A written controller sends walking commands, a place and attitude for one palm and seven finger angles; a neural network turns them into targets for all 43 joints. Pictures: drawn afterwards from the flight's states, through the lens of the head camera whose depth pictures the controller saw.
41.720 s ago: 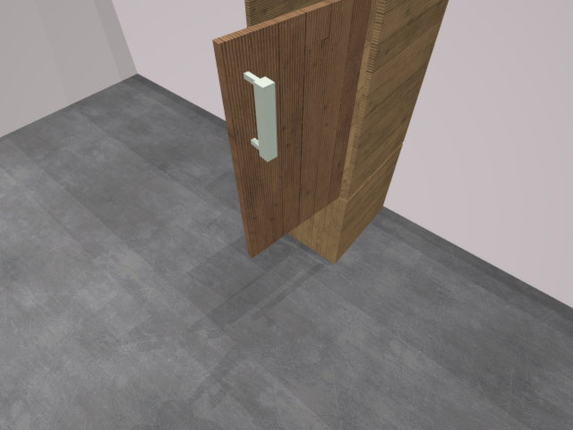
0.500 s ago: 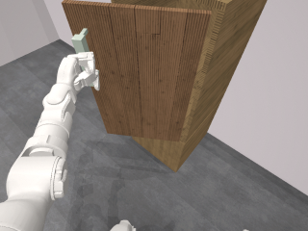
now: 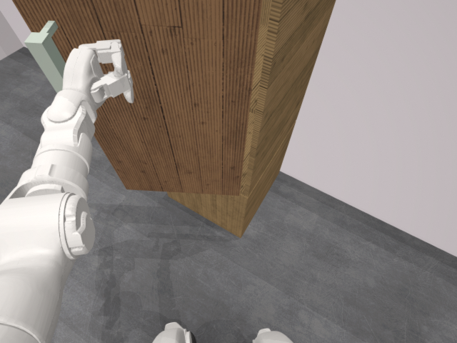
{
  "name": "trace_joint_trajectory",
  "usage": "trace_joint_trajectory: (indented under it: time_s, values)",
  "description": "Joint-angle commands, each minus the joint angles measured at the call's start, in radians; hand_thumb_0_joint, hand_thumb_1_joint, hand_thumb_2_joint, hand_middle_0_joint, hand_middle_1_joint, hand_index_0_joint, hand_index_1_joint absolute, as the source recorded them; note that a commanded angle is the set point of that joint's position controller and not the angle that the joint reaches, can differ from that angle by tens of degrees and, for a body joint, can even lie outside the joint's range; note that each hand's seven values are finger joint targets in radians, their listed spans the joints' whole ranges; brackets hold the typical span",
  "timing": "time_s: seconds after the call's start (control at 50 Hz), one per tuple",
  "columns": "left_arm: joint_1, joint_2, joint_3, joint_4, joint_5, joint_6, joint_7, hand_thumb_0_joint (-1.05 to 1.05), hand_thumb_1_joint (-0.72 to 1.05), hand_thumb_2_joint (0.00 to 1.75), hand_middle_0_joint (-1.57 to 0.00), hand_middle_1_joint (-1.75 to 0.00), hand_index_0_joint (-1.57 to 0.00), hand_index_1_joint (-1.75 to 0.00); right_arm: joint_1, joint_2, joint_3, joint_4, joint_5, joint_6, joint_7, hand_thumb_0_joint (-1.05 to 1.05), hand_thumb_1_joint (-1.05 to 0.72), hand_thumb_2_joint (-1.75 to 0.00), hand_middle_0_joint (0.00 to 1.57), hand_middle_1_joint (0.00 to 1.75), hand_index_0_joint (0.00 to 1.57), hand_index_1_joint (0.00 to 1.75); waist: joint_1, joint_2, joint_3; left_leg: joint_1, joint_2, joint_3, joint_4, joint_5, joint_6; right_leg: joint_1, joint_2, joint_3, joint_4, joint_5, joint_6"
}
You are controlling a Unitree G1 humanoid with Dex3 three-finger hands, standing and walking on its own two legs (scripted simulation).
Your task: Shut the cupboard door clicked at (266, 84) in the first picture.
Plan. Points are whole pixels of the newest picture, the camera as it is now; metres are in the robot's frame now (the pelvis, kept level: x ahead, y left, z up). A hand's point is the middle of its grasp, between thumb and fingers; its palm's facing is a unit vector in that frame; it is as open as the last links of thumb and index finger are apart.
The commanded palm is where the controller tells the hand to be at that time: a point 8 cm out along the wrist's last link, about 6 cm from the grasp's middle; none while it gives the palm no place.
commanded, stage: push the door shut along its arc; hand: left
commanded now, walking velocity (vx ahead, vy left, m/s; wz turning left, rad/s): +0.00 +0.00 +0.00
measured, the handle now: (67, 74) +0.56 +0.21 +0.15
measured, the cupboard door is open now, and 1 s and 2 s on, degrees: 28 14 14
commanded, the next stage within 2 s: pull the fist back off the door in 0.42 s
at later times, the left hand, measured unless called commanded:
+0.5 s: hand (134, 69) +0.54 +0.09 +0.16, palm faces -0.28 -0.96 -0.02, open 3.2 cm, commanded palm +0.58 +0.12 +0.15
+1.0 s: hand (146, 63) +0.56 +0.08 +0.16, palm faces +0.18 -0.98 +0.02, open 3.1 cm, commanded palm +0.50 +0.12 +0.15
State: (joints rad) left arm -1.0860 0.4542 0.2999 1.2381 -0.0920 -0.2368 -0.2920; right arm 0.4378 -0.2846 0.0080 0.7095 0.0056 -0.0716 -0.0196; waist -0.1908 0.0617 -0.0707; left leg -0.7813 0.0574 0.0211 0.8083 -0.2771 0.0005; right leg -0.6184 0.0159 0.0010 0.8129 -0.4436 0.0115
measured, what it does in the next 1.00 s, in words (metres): stands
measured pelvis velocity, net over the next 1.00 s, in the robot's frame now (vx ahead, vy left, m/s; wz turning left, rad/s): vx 0.02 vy -0.01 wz -0.01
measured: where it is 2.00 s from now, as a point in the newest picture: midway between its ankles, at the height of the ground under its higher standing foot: outside the picture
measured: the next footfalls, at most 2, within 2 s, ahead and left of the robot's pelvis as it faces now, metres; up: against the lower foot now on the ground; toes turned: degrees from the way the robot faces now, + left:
none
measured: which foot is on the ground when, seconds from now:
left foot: down 0.00-1.00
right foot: down 0.00-1.00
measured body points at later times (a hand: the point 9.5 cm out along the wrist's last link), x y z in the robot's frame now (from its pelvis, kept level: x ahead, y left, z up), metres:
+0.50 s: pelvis +0.00 -0.01 -0.01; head +0.12 +0.00 +0.42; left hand +0.55 +0.15 +0.17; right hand -0.01 -0.29 -0.12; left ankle +0.06 +0.12 -0.70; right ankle -0.03 -0.13 -0.70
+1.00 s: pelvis +0.02 -0.01 +0.00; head +0.10 -0.02 +0.44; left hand +0.54 +0.13 +0.16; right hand -0.05 -0.25 -0.12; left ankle +0.06 +0.12 -0.70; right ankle -0.03 -0.13 -0.70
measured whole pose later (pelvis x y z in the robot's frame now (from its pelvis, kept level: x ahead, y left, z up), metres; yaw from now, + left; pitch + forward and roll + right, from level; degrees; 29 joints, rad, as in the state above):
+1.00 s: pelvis +0.02 -0.01 +0.00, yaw -1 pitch +17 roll -1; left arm -1.09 0.29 0.38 1.17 0.01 -0.24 0.21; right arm 0.53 -0.24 -0.01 0.71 -0.06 -0.02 0.07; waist -0.19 0.08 -0.11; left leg -0.79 0.08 0.02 0.79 -0.29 -0.02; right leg -0.63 0.04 0.00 0.78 -0.45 -0.01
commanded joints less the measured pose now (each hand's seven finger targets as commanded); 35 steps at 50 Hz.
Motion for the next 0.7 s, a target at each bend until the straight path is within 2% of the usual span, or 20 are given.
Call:
trace_joint_trajectory:
  time_s: [0.0, 0.04, 0.08, 0.14, 0.16, 0.2, 0.26, 0.3, 0.32, 0.36, 0.4, 0.44, 0.48, 0.5, 0.52, 0.54, 0.56, 0.62, 0.64, 0.68]
  values:
    - [-0.624, 0.202, -0.023, -0.195, -0.028, -0.040, -0.026, 0.00, 0.90, 0.90, -1.30, -1.50, -1.30, -1.50, 0.107, -0.175, -0.070, -0.053, 0.003, -0.022, -0.022, 0.00, -0.90, -0.90, 0.20, 0.30, 0.20, 0.30, -0.056, -0.021, -0.383, 0.461, -0.037, -0.065, -0.025, 0.144, 0.041, -0.114, 0.044, -0.016, -0.163, 0.288, -0.010]
    - [-0.650, 0.202, -0.028, -0.186, -0.032, -0.032, -0.038, 0.00, 0.90, 0.90, -1.30, -1.50, -1.30, -1.50, 0.119, -0.177, -0.071, -0.041, 0.001, -0.025, -0.024, 0.00, -0.90, -0.90, 0.20, 0.30, 0.20, 0.30, -0.063, -0.011, -0.388, 0.464, -0.037, -0.071, -0.017, 0.143, 0.042, -0.126, 0.045, -0.017, -0.163, 0.280, -0.012]
    - [-0.685, 0.198, -0.033, -0.208, -0.039, -0.035, -0.049, 0.00, 0.90, 0.90, -1.30, -1.50, -1.30, -1.50, 0.127, -0.176, -0.072, -0.031, -0.002, -0.032, -0.027, 0.00, -0.90, -0.90, 0.20, 0.30, 0.20, 0.30, -0.066, 0.034, -0.445, 0.511, -0.038, -0.075, -0.004, 0.187, 0.043, -0.134, 0.045, -0.016, -0.153, 0.306, -0.015]
    - [-0.726, 0.160, -0.070, -0.172, -0.044, -0.024, -0.062, 0.00, 0.90, 0.90, -1.30, -1.50, -1.30, -1.50, 0.130, -0.177, -0.068, -0.011, -0.004, -0.039, -0.028, 0.00, -0.90, -0.90, 0.20, 0.30, 0.20, 0.30, -0.090, 0.037, -0.400, 0.497, -0.036, -0.083, 0.004, 0.164, 0.043, -0.183, 0.046, -0.024, -0.154, 0.271, -0.016]
    - [-0.743, 0.146, -0.076, -0.192, -0.049, -0.029, -0.066, 0.00, 0.90, 0.90, -1.30, -1.50, -1.30, -1.50, 0.137, -0.174, -0.068, -0.011, -0.007, -0.045, -0.030, 0.00, -0.90, -0.90, 0.20, 0.30, 0.20, 0.30, -0.093, 0.050, -0.423, 0.514, -0.037, -0.082, 0.010, 0.190, 0.047, -0.181, 0.047, -0.027, -0.146, 0.286, -0.018]
    - [-0.756, 0.181, -0.058, -0.179, -0.048, -0.022, -0.073, 0.00, 0.90, 0.90, -1.30, -1.50, -1.30, -1.50, 0.135, -0.182, -0.069, -0.004, -0.009, -0.048, -0.029, 0.00, -0.90, -0.90, 0.20, 0.30, 0.20, 0.30, -0.092, 0.053, -0.450, 0.515, -0.037, -0.086, 0.019, 0.202, 0.046, -0.184, 0.048, -0.024, -0.141, 0.297, -0.018]
    - [-0.786, 0.117, -0.097, -0.171, -0.051, -0.017, -0.079, 0.00, 0.90, 0.90, -1.30, -1.50, -1.30, -1.50, 0.137, -0.178, -0.065, 0.004, -0.012, -0.057, -0.029, 0.00, -0.90, -0.90, 0.20, 0.30, 0.20, 0.30, -0.107, 0.065, -0.437, 0.522, -0.036, -0.090, 0.028, 0.207, 0.049, -0.216, 0.050, -0.035, -0.131, 0.281, -0.020]
    - [-0.811, 0.141, -0.090, -0.162, -0.043, -0.013, -0.078, 0.00, 0.90, 0.90, -1.30, -1.50, -1.30, -1.50, 0.135, -0.187, -0.067, 0.014, -0.014, -0.060, -0.029, 0.00, -0.90, -0.90, 0.20, 0.30, 0.20, 0.30, -0.110, 0.073, -0.449, 0.526, -0.033, -0.098, 0.036, 0.206, 0.045, -0.241, 0.050, -0.033, -0.125, 0.270, -0.019]
    - [-0.813, 0.105, -0.111, -0.152, -0.043, -0.009, -0.078, 0.00, 0.90, 0.90, -1.30, -1.50, -1.30, -1.50, 0.131, -0.184, -0.066, 0.013, -0.013, -0.063, -0.027, 0.00, -0.90, -0.90, 0.20, 0.30, 0.20, 0.30, -0.114, 0.074, -0.441, 0.525, -0.034, -0.099, 0.037, 0.195, 0.045, -0.256, 0.051, -0.036, -0.124, 0.258, -0.019]
    - [-0.835, 0.089, -0.120, -0.158, -0.046, -0.010, -0.076, 0.00, 0.90, 0.90, -1.30, -1.50, -1.30, -1.50, 0.135, -0.185, -0.066, 0.020, -0.015, -0.069, -0.029, 0.00, -0.90, -0.90, 0.20, 0.30, 0.20, 0.30, -0.125, 0.065, -0.441, 0.529, -0.031, -0.100, 0.041, 0.190, 0.051, -0.267, 0.051, -0.040, -0.121, 0.244, -0.019]
    - [-0.866, 0.102, -0.118, -0.162, -0.041, -0.008, -0.076, 0.00, 0.90, 0.90, -1.30, -1.50, -1.30, -1.50, 0.131, -0.190, -0.065, 0.026, -0.017, -0.075, -0.027, 0.00, -0.90, -0.90, 0.20, 0.30, 0.20, 0.30, -0.122, 0.102, -0.464, 0.542, -0.031, -0.107, 0.050, 0.202, 0.046, -0.291, 0.052, -0.039, -0.110, 0.241, -0.021]
    - [-0.863, 0.089, -0.126, -0.137, -0.041, 0.002, -0.078, 0.00, 0.90, 0.90, -1.30, -1.50, -1.30, -1.50, 0.128, -0.191, -0.063, 0.027, -0.016, -0.079, -0.027, 0.00, -0.90, -0.90, 0.20, 0.30, 0.20, 0.30, -0.133, 0.069, -0.451, 0.518, -0.032, -0.103, 0.054, 0.168, 0.049, -0.292, 0.051, -0.041, -0.114, 0.226, -0.019]
    - [-0.887, 0.111, -0.114, -0.137, -0.042, 0.002, -0.084, 0.00, 0.90, 0.90, -1.30, -1.50, -1.30, -1.50, 0.132, -0.192, -0.062, 0.030, -0.015, -0.086, -0.032, 0.00, -0.90, -0.90, 0.20, 0.30, 0.20, 0.30, -0.137, 0.073, -0.473, 0.515, -0.032, -0.098, 0.059, 0.176, 0.051, -0.289, 0.053, -0.037, -0.110, 0.233, -0.016]
    - [-0.888, 0.146, -0.095, -0.128, -0.041, 0.006, -0.086, 0.00, 0.90, 0.90, -1.30, -1.50, -1.30, -1.50, 0.138, -0.197, -0.060, 0.036, -0.017, -0.086, -0.033, 0.00, -0.90, -0.90, 0.20, 0.30, 0.20, 0.30, -0.134, 0.068, -0.476, 0.501, -0.030, -0.099, 0.064, 0.182, 0.052, -0.279, 0.053, -0.036, -0.108, 0.243, -0.017]
    - [-0.922, 0.163, 0.100, -0.133, -0.104, 0.038, 0.120, 0.00, 0.90, 0.90, -1.30, -1.50, -1.30, -1.50, 0.168, -0.147, -0.050, 0.017, -0.017, -0.092, -0.020, 0.00, -0.90, -0.90, 0.20, 0.30, 0.20, 0.30, -0.073, 0.085, -0.481, 0.416, -0.018, -0.093, 0.050, 0.147, 0.039, -0.227, 0.046, -0.026, -0.128, 0.214, -0.009]
    - [-0.870, 0.118, 0.070, -0.107, -0.064, 0.055, 0.226, 0.00, 0.90, 0.90, -1.30, -1.50, -1.30, -1.50, 0.178, -0.145, -0.051, 0.011, -0.030, -0.093, -0.002, 0.00, -0.90, -0.90, 0.20, 0.30, 0.20, 0.30, -0.083, 0.073, -0.485, 0.410, -0.021, -0.100, 0.034, 0.128, 0.030, -0.226, 0.052, -0.042, -0.110, 0.193, -0.004]
    - [-0.867, 0.099, 0.092, -0.106, -0.043, 0.056, 0.318, 0.00, 0.90, 0.90, -1.30, -1.50, -1.30, -1.50, 0.193, -0.147, -0.054, 0.012, -0.046, -0.092, 0.012, 0.00, -0.90, -0.90, 0.20, 0.30, 0.20, 0.30, -0.094, 0.018, -0.480, 0.403, -0.021, -0.110, 0.035, 0.136, 0.032, -0.230, 0.052, -0.055, -0.104, 0.195, 0.000]
    - [-0.881, 0.080, 0.092, -0.173, 0.103, 0.012, 0.556, 0.00, 0.90, 0.90, -1.30, -1.50, -1.30, -1.50, 0.217, -0.134, -0.062, -0.003, -0.093, -0.074, 0.066, 0.00, -0.90, -0.90, 0.20, 0.30, 0.20, 0.30, -0.081, 0.093, -0.522, 0.401, -0.026, -0.102, 0.062, 0.179, 0.026, -0.265, 0.050, -0.063, -0.068, 0.201, -0.003]
    - [-0.867, 0.057, 0.061, -0.174, 0.167, -0.007, 0.612, 0.00, 0.90, 0.90, -1.30, -1.50, -1.30, -1.50, 0.224, -0.130, -0.067, -0.005, -0.106, -0.069, 0.083, 0.00, -0.90, -0.90, 0.20, 0.30, 0.20, 0.30, -0.087, 0.108, -0.521, 0.408, -0.022, -0.103, 0.068, 0.173, 0.023, -0.296, 0.051, -0.068, -0.057, 0.185, -0.007]
    - [-0.835, 0.063, 0.032, -0.153, 0.234, -0.032, 0.645, 0.00, 0.90, 0.90, -1.30, -1.50, -1.30, -1.50, 0.239, -0.141, -0.076, -0.011, -0.116, -0.049, 0.102, 0.00, -0.90, -0.90, 0.20, 0.30, 0.20, 0.30, -0.099, 0.090, -0.513, 0.412, -0.023, -0.101, 0.063, 0.179, 0.024, -0.288, 0.054, -0.067, -0.063, 0.189, -0.012]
